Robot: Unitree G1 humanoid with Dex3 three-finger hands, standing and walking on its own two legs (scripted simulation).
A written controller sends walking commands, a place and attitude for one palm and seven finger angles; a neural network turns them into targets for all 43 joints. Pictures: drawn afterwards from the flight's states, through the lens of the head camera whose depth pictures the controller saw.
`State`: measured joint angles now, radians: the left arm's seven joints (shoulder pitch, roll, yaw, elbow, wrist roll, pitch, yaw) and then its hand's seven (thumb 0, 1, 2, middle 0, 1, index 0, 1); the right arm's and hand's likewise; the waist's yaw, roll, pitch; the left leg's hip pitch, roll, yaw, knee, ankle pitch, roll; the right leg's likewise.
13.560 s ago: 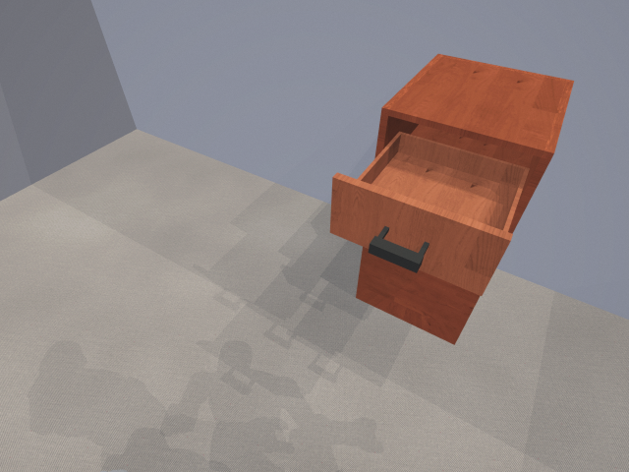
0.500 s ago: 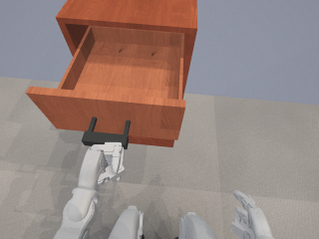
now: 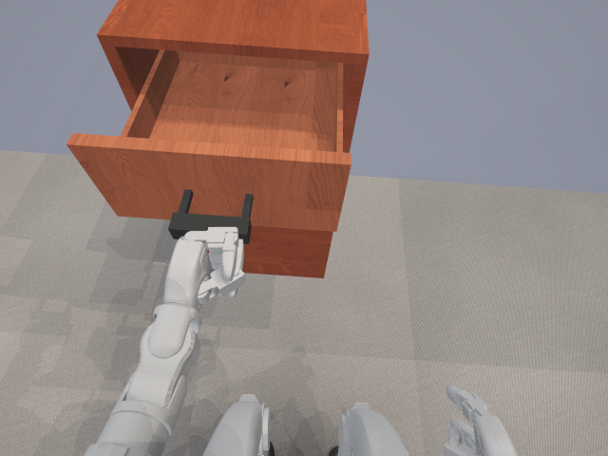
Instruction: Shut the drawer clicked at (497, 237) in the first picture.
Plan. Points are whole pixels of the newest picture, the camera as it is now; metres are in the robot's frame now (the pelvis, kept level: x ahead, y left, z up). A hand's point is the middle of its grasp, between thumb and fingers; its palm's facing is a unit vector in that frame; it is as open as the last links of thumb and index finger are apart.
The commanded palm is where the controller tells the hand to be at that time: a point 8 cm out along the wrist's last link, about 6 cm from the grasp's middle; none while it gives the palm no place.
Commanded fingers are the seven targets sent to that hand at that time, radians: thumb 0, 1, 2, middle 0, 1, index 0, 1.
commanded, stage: push the drawer shut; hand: left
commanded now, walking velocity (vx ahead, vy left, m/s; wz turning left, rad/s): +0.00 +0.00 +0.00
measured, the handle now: (214, 213) +0.42 +0.13 +0.04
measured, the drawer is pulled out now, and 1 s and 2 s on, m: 0.20 0.07 0.00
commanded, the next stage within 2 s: none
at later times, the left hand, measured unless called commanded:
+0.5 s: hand (246, 230) +0.40 +0.09 +0.03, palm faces -0.08 -0.99 -0.06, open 3.1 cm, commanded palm +0.40 +0.14 +0.04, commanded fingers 0.00 0.90 0.90 -1.40 -1.60 -1.40 -1.60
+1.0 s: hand (256, 192) +0.46 +0.08 +0.03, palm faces -0.05 -1.00 -0.06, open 3.4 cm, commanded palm +0.46 +0.13 +0.04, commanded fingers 0.00 0.90 0.90 -1.40 -1.60 -1.40 -1.60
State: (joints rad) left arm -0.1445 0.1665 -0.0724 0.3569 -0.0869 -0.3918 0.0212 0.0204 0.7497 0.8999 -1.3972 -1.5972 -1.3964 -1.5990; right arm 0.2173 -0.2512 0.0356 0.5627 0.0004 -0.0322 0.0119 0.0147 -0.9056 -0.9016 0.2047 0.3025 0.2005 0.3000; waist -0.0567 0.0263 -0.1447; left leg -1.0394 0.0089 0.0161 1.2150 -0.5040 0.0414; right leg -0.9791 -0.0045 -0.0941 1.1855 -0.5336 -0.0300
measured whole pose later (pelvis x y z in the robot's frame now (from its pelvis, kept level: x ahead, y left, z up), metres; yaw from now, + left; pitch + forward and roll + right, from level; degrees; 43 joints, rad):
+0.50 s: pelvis -0.01 +0.00 +0.00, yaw +0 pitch +20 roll -2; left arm -0.44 0.18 0.02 0.66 -0.08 -0.45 0.04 0.01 0.74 0.91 -1.40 -1.60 -1.40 -1.60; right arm 0.23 -0.25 0.03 0.61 -0.01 -0.01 0.01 0.01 -0.91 -0.90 0.20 0.30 0.20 0.30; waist -0.09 0.02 -0.13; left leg -1.08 0.01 0.02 1.22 -0.49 0.04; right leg -1.02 0.00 -0.09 1.19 -0.52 -0.03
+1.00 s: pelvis +0.00 -0.01 -0.01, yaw -1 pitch +23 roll -1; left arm -0.69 0.23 0.17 0.94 -0.05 -0.50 0.02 0.07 0.78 0.92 -1.40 -1.60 -1.40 -1.60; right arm 0.31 -0.25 0.02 0.65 -0.03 0.00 0.03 0.01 -0.91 -0.90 0.20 0.30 0.20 0.30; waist -0.14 0.04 -0.14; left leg -1.13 0.03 0.03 1.22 -0.49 0.03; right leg -1.09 0.01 -0.08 1.20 -0.52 -0.04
